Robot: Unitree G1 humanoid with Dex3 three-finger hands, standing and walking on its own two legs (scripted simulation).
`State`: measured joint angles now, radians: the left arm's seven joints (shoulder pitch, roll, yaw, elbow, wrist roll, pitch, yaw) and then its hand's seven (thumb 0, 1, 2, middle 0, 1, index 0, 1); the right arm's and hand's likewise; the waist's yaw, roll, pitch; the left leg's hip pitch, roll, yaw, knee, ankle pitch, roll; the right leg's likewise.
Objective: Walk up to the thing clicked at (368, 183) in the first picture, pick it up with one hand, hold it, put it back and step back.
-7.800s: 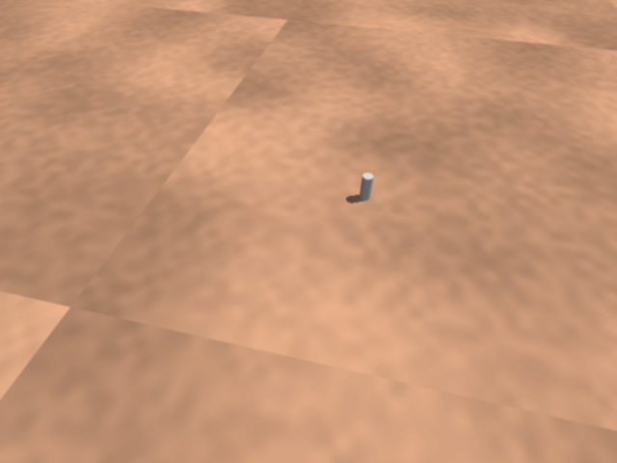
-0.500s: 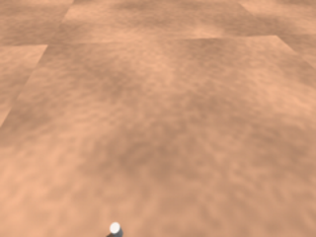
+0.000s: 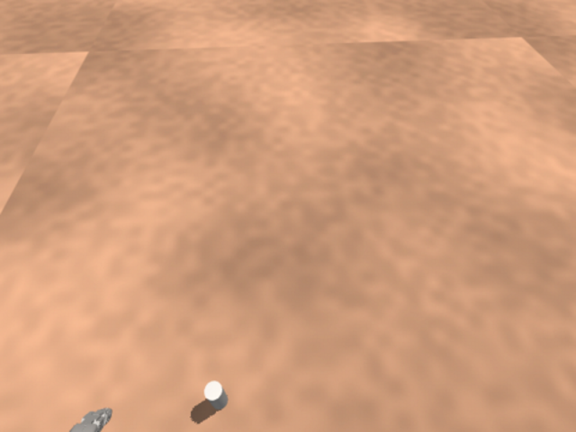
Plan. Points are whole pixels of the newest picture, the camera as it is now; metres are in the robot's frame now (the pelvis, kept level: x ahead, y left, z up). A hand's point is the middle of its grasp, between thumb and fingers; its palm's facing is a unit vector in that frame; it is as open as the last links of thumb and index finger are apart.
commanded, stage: go down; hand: left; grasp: from the side
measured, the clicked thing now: (216, 395) +0.33 +0.22 -0.71
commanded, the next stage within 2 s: none
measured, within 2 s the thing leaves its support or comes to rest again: neither
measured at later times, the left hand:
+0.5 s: hand out of the picture +0.14 +0.28 -0.19, palm faces +0.02 -0.94 -0.33, open 16.3 cm
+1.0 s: hand out of the picture +0.15 +0.31 -0.23, palm faces +0.08 -0.95 -0.30, open 17.0 cm
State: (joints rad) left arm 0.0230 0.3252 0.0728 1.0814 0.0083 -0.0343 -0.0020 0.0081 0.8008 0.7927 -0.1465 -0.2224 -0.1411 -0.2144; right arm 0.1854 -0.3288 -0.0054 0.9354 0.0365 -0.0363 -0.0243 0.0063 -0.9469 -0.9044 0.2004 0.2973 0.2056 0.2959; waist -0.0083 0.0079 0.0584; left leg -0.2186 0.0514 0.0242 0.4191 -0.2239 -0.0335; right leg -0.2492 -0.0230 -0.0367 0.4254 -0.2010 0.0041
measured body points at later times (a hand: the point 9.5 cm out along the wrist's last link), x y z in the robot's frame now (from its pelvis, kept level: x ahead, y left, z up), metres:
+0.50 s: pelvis +0.00 +0.02 -0.06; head +0.07 +0.03 +0.38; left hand +0.14 +0.33 -0.16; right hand +0.14 -0.25 -0.15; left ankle +0.00 +0.14 -0.74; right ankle +0.01 -0.12 -0.74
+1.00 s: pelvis -0.02 +0.02 -0.13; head +0.09 +0.05 +0.31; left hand +0.15 +0.36 -0.21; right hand +0.16 -0.23 -0.20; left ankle +0.00 +0.14 -0.74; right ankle +0.01 -0.12 -0.74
